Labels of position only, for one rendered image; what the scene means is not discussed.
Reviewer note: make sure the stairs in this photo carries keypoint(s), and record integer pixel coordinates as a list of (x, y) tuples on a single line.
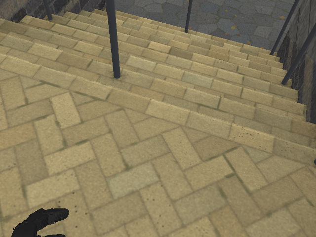
[(217, 77)]

